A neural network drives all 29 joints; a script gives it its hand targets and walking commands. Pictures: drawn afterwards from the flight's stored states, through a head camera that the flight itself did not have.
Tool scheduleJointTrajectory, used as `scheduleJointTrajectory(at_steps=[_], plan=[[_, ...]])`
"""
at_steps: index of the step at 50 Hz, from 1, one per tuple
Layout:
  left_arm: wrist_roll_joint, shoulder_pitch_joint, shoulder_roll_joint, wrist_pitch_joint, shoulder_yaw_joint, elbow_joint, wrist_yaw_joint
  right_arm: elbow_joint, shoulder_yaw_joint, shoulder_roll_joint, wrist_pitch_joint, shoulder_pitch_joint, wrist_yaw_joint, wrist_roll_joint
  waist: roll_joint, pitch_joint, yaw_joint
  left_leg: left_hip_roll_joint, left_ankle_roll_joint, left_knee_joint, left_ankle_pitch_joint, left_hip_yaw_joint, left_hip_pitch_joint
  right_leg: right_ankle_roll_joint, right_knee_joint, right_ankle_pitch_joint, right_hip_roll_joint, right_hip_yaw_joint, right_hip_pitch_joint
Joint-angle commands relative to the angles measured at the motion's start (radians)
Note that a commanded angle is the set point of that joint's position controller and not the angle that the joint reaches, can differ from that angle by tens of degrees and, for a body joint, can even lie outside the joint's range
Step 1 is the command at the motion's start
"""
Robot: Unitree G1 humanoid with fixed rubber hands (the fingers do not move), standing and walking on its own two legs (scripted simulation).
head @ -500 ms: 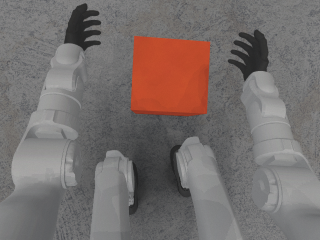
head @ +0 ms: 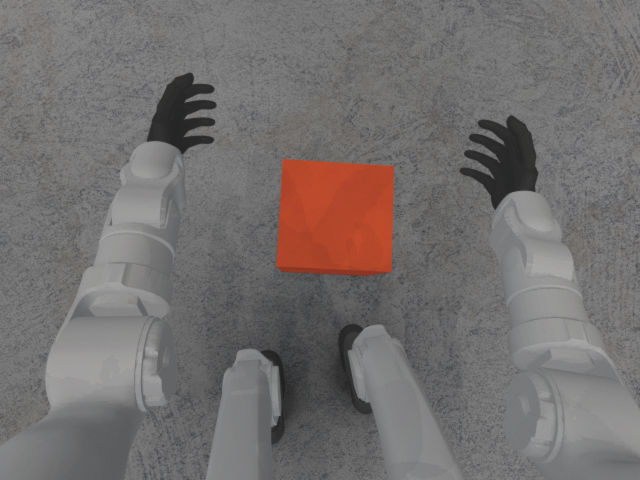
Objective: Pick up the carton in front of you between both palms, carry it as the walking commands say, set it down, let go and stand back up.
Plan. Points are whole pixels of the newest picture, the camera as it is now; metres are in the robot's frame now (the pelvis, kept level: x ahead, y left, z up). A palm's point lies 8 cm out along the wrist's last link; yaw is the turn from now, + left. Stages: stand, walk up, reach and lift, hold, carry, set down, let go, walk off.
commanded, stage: let go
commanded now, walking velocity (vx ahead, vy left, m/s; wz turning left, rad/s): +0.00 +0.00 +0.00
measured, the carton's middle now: (330, 225) +0.46 -0.08 -0.48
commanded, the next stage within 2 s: stand in 1.36 s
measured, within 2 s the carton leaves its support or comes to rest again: neither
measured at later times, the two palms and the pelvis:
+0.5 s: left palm (82, 264) +0.38 +0.18 +0.02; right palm (620, 258) +0.32 -0.26 +0.03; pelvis +0.06 -0.02 +0.12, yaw +1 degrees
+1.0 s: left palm out of the picture +0.26 +0.24 +0.10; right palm out of the picture +0.26 -0.23 +0.10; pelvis +0.10 +0.01 +0.17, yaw +0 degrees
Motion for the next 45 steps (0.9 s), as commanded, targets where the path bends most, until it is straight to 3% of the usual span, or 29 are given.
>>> scheduleJointTrajectory(at_steps=[1,5,10,16,22,31,40,45], plan=[[0.016,-0.209,0.072,-0.027,0.024,-0.080,-0.001,-0.085,-0.016,-0.103,-0.029,-0.129,0.010,-0.017,0.085,-0.848,-0.028,-0.017,-0.023,-0.188,0.246,0.007,0.555,0.047,-0.147,0.335,0.017,-0.076,0.530],[0.051,-0.090,0.029,-0.035,0.049,-0.104,0.019,-0.097,0.000,-0.101,-0.041,-0.032,0.036,-0.050,0.074,-0.901,-0.012,-0.018,-0.028,-0.261,0.321,0.001,0.664,0.043,-0.208,0.386,0.016,-0.072,0.639],[0.091,0.163,-0.068,-0.042,0.064,-0.235,0.078,-0.166,0.045,-0.122,-0.054,0.180,0.090,-0.103,0.047,-0.905,0.001,-0.020,-0.040,-0.364,0.409,-0.007,0.817,0.022,-0.291,0.443,0.016,-0.058,0.818],[0.076,0.379,-0.104,-0.073,0.038,-0.426,0.121,-0.241,0.130,-0.162,-0.073,0.376,0.142,-0.102,0.004,-0.679,0.016,-0.016,-0.038,-0.513,0.311,0.007,0.860,0.002,-0.420,0.401,0.001,-0.021,1.039],[0.034,0.641,-0.092,-0.118,-0.004,-0.439,0.090,-0.257,0.221,-0.151,-0.101,0.613,0.150,-0.062,-0.043,-0.498,0.037,-0.007,-0.024,-0.615,0.259,0.021,0.888,0.008,-0.520,0.461,-0.020,0.022,1.270],[0.019,0.988,-0.062,-0.179,-0.024,-0.445,0.047,-0.349,0.301,-0.138,-0.138,0.925,0.118,-0.023,-0.073,-0.322,0.066,-0.002,-0.011,-0.760,0.371,0.011,1.093,0.026,-0.654,0.684,-0.033,0.064,1.527],[-0.001,1.189,-0.036,-0.168,-0.062,-0.506,0.007,-0.378,0.321,-0.170,-0.116,1.031,0.112,-0.023,0.007,-0.079,0.130,0.028,-0.024,-0.910,0.466,-0.007,1.419,0.009,-0.823,0.509,-0.008,0.030,1.568],[-0.029,1.237,-0.033,-0.133,-0.095,-0.543,-0.025,-0.363,0.304,-0.183,-0.080,1.040,0.112,-0.047,-0.005,0.034,0.138,0.046,-0.028,-0.954,0.462,-0.011,1.493,0.002,-0.863,0.402,0.006,0.013,1.582]])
